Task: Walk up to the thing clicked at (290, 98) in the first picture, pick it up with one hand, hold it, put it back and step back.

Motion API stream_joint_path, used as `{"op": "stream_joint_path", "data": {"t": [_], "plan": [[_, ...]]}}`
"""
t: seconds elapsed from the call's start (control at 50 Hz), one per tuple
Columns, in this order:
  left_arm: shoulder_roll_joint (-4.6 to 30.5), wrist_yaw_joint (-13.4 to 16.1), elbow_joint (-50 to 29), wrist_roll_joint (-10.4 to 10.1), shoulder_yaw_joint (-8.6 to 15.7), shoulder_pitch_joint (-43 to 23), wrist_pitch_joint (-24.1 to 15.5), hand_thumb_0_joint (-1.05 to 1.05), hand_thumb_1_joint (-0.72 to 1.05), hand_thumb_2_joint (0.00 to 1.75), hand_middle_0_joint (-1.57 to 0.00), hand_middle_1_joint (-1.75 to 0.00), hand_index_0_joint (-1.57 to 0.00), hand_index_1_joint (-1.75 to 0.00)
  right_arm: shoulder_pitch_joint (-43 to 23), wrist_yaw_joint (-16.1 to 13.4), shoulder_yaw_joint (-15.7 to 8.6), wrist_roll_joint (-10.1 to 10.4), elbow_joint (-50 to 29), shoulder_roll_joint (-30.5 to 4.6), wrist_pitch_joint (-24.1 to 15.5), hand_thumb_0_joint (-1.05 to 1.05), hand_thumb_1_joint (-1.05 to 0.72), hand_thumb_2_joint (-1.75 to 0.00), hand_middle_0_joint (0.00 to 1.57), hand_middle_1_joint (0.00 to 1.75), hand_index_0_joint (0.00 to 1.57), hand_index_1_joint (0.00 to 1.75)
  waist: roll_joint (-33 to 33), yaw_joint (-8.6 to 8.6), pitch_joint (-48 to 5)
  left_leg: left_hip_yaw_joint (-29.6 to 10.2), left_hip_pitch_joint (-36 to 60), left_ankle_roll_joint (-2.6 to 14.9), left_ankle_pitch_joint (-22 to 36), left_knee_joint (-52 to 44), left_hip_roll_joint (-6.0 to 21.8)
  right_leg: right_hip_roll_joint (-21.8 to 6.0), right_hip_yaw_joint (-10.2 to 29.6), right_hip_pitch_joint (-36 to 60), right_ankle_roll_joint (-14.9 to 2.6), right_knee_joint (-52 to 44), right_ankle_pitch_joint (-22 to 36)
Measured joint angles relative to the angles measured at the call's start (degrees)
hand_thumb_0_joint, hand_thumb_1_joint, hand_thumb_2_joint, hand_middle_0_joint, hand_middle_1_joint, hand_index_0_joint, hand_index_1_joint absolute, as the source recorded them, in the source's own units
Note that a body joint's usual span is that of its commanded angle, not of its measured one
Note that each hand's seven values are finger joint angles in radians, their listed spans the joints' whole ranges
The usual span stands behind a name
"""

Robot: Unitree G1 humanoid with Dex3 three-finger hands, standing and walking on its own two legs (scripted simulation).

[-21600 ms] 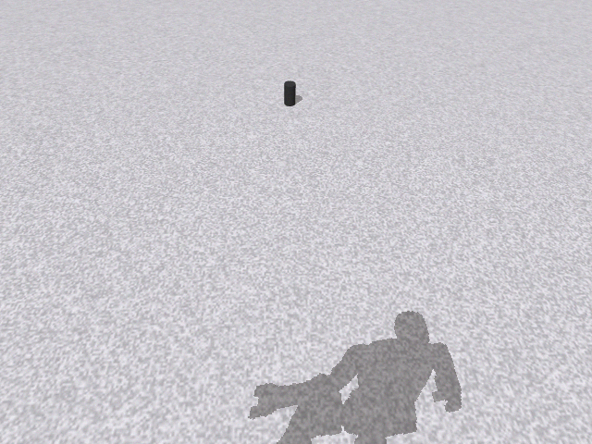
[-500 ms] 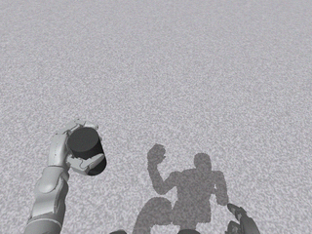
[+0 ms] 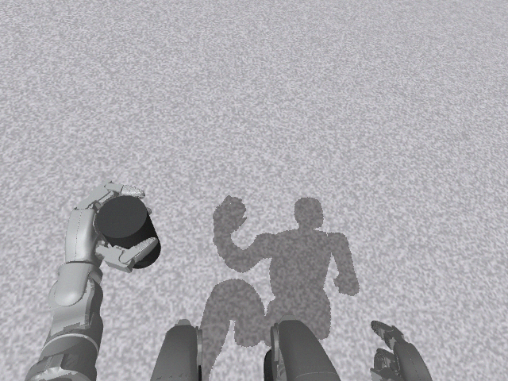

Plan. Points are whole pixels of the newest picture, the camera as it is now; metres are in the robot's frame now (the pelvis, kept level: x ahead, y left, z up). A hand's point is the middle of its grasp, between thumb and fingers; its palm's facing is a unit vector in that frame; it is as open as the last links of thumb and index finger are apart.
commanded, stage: crouch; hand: left
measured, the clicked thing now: (132, 234) +0.35 +0.18 -0.05
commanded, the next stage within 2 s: lower in 1.34 s
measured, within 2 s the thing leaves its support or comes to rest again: neither
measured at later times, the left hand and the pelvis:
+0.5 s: hand (154, 259) +0.37 +0.18 -0.27, palm faces +0.04 -1.00 -0.02, open 9.8 cm; pelvis -0.04 +0.00 -0.21, yaw -2 degrees
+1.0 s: hand (162, 264) +0.40 +0.19 -0.40, palm faces +0.04 -1.00 -0.01, open 9.8 cm; pelvis -0.06 +0.00 -0.33, yaw -5 degrees
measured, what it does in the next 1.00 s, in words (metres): lowers itself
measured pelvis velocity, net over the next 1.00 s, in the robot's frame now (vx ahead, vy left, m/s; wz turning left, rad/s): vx -0.06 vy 0.00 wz -0.09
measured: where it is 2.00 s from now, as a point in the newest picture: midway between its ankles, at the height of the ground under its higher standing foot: outside the picture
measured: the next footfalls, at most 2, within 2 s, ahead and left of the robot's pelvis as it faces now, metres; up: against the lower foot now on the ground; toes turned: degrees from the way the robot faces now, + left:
none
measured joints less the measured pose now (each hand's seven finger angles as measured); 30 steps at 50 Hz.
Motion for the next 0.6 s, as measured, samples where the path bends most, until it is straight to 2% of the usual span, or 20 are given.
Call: {"op": "stream_joint_path", "data": {"t": [0.1,0.2,0.38,0.6], "plan": [[1.0,-0.8,2.7,0.3,1.2,-2.8,-3.5,-0.01,-0.37,1.12,-0.72,-1.03,-0.73,-1.04,-0.7,0.6,0.2,-0.6,0.3,-0.6,0.2,0.01,-0.89,-0.9,0.2,0.3,0.2,0.3,0.4,-0.86,-3.2,-0.9,-13.9,-0.14,-4.1,12.2,-0.1,-0.1,-0.2,-13.6,0.01,12.1,-4.2],[1.6,-0.3,3.3,0.6,2.6,-5.0,-4.6,-0.01,-0.37,1.12,-0.72,-1.03,-0.73,-1.04,-2.6,1.2,0.5,-1.2,0.6,-0.3,0.7,0.01,-0.89,-0.9,0.2,0.3,0.2,0.3,0.9,-1.19,-4.5,-1.4,-25.3,-0.21,-6.9,22.4,-0.2,0.0,-0.1,-25.0,-0.14,22.2,-7.0],[2.7,0.7,6.7,1.8,5.9,-10.2,-5.7,-0.01,-0.37,1.12,-0.72,-1.02,-0.73,-1.04,-6.1,2.7,1.5,-2.6,1.5,0.6,1.4,0.01,-0.91,-0.91,0.2,0.3,0.2,0.3,0.9,-1.42,-4.1,-2.1,-40.8,-0.37,-8.9,36.1,-0.4,0.2,0.1,-40.6,-0.18,36.1,-9.1],[6.0,1.6,12.5,4.3,9.4,-16.1,-7.4,-0.01,-0.37,1.12,-0.73,-1.02,-0.73,-1.03,-7.2,4.4,2.7,-4.2,2.2,0.0,2.1,0.0,-0.91,-0.91,0.2,0.3,0.2,0.3,-0.3,-3.68,-1.5,-3.6,-55.4,-0.79,-9.1,51.1,-1.0,0.4,0.0,-54.9,-0.09,50.7,-9.2]]}}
